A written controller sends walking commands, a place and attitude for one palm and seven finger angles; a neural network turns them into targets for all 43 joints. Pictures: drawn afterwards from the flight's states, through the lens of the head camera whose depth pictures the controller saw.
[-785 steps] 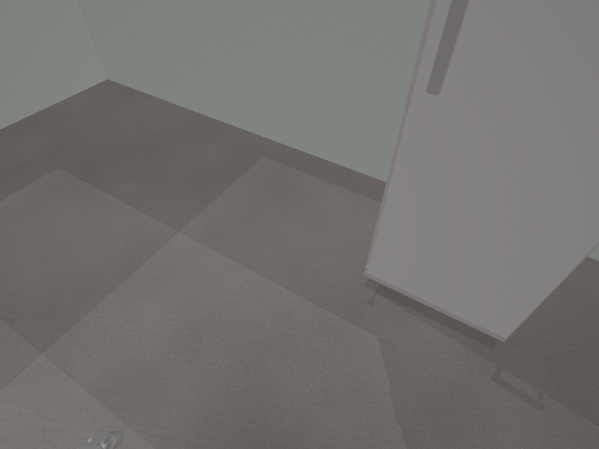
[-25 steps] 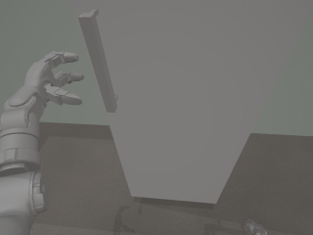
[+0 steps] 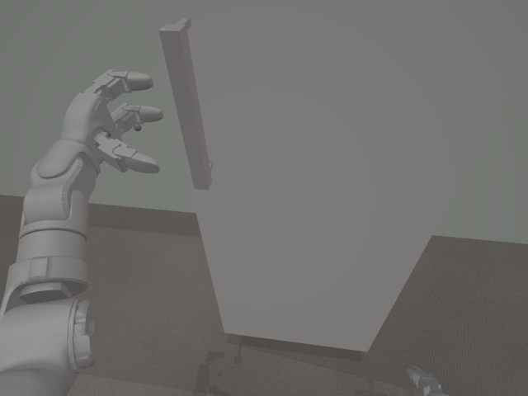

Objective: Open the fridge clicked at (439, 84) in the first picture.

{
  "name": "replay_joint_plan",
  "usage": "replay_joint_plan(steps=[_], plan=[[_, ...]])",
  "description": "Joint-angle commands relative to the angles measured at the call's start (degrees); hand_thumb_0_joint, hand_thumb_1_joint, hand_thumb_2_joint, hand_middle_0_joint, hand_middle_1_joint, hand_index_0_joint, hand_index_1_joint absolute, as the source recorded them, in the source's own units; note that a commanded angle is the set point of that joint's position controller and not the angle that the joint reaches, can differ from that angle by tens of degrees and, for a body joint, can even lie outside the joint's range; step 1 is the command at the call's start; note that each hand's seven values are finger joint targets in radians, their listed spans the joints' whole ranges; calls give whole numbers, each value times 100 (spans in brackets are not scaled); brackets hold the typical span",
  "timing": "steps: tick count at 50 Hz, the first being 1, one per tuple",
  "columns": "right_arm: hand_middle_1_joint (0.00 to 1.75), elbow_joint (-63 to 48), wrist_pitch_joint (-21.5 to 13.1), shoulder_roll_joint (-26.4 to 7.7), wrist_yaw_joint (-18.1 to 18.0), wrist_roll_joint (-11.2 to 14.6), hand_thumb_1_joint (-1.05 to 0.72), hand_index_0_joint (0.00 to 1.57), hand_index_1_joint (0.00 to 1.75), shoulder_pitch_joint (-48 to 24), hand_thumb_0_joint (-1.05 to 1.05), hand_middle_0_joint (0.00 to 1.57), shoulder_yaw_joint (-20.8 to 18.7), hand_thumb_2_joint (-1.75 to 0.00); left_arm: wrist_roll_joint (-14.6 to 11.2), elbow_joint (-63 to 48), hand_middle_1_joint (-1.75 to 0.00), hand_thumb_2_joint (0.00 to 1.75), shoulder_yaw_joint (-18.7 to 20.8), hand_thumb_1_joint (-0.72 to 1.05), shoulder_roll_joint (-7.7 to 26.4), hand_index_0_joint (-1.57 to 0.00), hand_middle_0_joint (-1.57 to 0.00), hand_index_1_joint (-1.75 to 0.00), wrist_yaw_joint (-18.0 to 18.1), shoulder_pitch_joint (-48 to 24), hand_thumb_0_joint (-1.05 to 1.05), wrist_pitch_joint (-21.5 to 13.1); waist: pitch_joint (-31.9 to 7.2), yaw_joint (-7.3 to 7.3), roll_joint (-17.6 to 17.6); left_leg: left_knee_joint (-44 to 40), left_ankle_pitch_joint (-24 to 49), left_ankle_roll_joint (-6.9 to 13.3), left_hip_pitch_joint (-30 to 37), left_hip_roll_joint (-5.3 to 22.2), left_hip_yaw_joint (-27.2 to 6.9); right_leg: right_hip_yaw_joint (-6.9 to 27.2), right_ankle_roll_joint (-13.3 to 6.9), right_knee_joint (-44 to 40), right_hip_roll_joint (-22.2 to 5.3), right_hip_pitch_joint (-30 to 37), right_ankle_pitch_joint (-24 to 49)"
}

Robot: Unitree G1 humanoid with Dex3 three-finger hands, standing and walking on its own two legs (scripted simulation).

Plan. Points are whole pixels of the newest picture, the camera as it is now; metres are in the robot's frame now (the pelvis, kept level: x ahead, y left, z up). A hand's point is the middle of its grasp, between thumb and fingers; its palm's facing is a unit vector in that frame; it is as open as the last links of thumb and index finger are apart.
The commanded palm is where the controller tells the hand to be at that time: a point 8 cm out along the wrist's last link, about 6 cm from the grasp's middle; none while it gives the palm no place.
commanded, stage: move the hooked fingers beside the handle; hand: left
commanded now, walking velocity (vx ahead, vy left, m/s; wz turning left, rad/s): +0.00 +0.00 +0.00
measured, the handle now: (195, 113) +0.47 +0.14 +0.23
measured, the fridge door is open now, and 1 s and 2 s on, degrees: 0 0 0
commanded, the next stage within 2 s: none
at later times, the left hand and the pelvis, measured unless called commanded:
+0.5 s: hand (138, 141) +0.40 +0.21 +0.22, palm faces +0.00 -1.00 -0.05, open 14.0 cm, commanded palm +0.38 +0.26 +0.23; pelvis -0.01 -0.01 +0.00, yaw +0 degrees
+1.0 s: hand (134, 130) +0.39 +0.21 +0.24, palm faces -0.04 -1.00 -0.01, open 14.0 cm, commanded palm +0.38 +0.26 +0.23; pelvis +0.00 -0.01 +0.00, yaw +0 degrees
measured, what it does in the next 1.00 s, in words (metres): stands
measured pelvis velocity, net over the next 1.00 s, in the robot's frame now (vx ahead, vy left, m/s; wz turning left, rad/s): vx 0.00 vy -0.01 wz -0.01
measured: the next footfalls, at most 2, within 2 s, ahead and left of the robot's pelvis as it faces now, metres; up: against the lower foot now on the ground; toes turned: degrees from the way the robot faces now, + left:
none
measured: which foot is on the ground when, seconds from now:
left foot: down 0.00-1.00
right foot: down 0.00-1.00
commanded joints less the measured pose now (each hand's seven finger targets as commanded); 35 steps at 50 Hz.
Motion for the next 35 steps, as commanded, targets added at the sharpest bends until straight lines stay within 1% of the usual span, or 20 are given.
replay_joint_plan(steps=[1,3,4,5,6,9,12,14,15,17,18,20,22,24,26,28,32,33,34,35], plan=[[30,-688,-178,-825,-64,79,-90,20,30,-482,0,20,-269,-90,18,-20,-120,30,188,-50,1388,-30,-30,-120,73,-2481,0,206,-609,-104,-104,-290,990,108,610,115,-411,184,-120,-336,-25,-605,1489],[30,-763,-117,-809,-48,84,-90,20,30,-496,0,20,-287,-90,85,-39,-120,30,106,-50,1368,-30,-30,-120,108,-2527,0,318,-709,-100,25,-250,952,104,603,102,-430,203,-127,-309,-50,-659,1436],[30,-801,-98,-807,-47,74,-90,20,30,-480,0,20,-293,-90,75,-35,-120,30,78,-50,1334,-30,-30,-120,118,-2512,0,306,-818,-108,-193,-232,953,117,595,96,-460,194,-122,-294,-48,-620,1442],[30,-820,-79,-831,-53,61,-90,20,30,-452,0,20,-325,-90,71,-180,-120,30,147,-50,1455,-30,-30,-120,127,-2579,0,193,-1040,-118,-396,-192,1109,145,703,126,-430,203,-114,-297,-48,-483,1590],[30,-912,-98,-823,-49,54,-90,20,30,-505,0,20,-326,-90,52,-623,-120,30,292,-50,1657,-30,-30,-120,126,-2774,0,39,-1391,-85,-298,-159,1214,150,828,102,-455,241,-122,-256,-50,-317,1728],[30,-1068,-232,-727,-50,9,-90,20,30,-635,0,20,-292,-90,-43,-1875,-120,30,359,-50,1707,-30,-30,-120,115,-3398,0,-487,-2272,-89,23,-39,1813,152,1513,82,-512,261,-146,-134,-22,-10,2209],[30,-921,-258,-724,-80,1,-90,20,30,-603,0,20,-242,-90,-121,-1665,-120,30,476,-50,1773,-30,-30,-120,99,-3424,0,-588,-1953,-136,37,-95,1659,149,1449,89,-497,254,-131,-227,14,-94,2091],[30,-805,-251,-751,-93,26,-90,20,30,-576,0,20,-234,-90,-98,-931,-120,30,585,-50,1814,-30,-30,-120,102,-3011,0,-363,-1299,-77,-30,-202,1257,144,1009,79,-454,238,-125,-309,7,-254,1805],[30,-778,-211,-798,-87,30,-90,20,30,-537,0,20,-265,-90,-22,-647,-120,30,638,-50,1901,-30,-30,-120,105,-2700,0,-223,-1211,-16,-69,-219,1221,161,905,79,-392,262,-115,-340,-27,-222,1787],[30,-742,-143,-787,-91,85,-90,20,30,-552,0,20,-228,-90,47,32,-120,30,309,-50,1612,-30,-30,-120,89,-2548,0,98,-564,-83,5,-300,778,145,500,60,-358,269,-89,-413,-49,-543,1430],[30,-718,-120,-820,-86,87,-90,20,30,-482,0,20,-246,-90,66,303,-120,30,175,-50,1489,-30,-30,-120,71,-2527,0,197,-451,-132,-159,-304,643,149,389,68,-381,259,-80,-422,-55,-660,1303],[30,-788,-72,-866,-75,88,-90,20,30,-437,0,20,-302,-90,98,312,-120,30,165,-50,1531,-30,-30,-120,34,-2394,0,202,-668,-102,-372,-256,744,171,433,91,-385,251,-84,-391,-65,-559,1344],[30,-900,-112,-846,-86,90,-90,20,30,-485,0,20,-316,-90,34,-323,-120,30,68,-50,1548,-30,-30,-120,-38,-3000,0,-19,-1193,-198,-214,-170,901,188,709,64,-413,282,-97,-329,-64,-445,1521],[30,-997,-196,-797,-89,64,-90,20,30,-535,0,20,-317,-90,-38,-1055,-120,30,179,-50,1654,-30,-30,-120,-76,-3315,0,-349,-1791,-181,-70,-62,1267,207,1104,51,-433,313,-112,-245,-41,-213,1882],[30,-984,-246,-798,-100,28,-90,20,30,-541,0,20,-303,-90,-115,-1574,-120,30,498,-50,2016,-30,-30,-120,-74,-3568,0,-648,-2190,-149,85,-34,1509,207,1365,41,-462,336,-117,-223,-17,-10,2110],[30,-889,-283,-776,-120,27,-90,20,30,-511,0,20,-275,-90,-164,-1346,-120,30,608,-50,2033,-30,-30,-120,-71,-3577,0,-695,-2051,-168,26,-64,1387,208,1309,38,-438,325,-101,-262,0,-33,2030],[30,-706,-258,-830,-104,58,-90,20,30,-413,0,20,-252,-90,-6,-151,-120,30,591,-50,2018,-30,-30,-120,-5,-2952,0,-308,-981,-101,84,-227,932,181,689,44,-376,300,-90,-374,-28,-391,1621],[30,-705,-231,-829,-87,75,-90,20,30,-411,0,20,-252,-90,35,89,-120,30,431,-50,1847,-30,-30,-120,-5,-2802,0,-192,-781,-114,147,-245,826,170,573,40,-361,304,-89,-391,-40,-494,1513],[30,-728,-205,-842,-72,77,-90,20,30,-387,0,20,-267,-90,80,214,-120,30,422,-50,1841,-30,-30,-120,7,-2646,0,-102,-730,-81,165,-256,790,156,496,41,-383,286,-102,-372,-47,-521,1446],[30,-759,-167,-875,-52,75,-90,20,30,-358,0,20,-307,-90,100,404,-120,30,374,-50,1761,-30,-30,-120,-15,-2339,0,-19,-802,-55,-122,-219,879,180,489,60,-333,291,-79,-367,-65,-455,1553]])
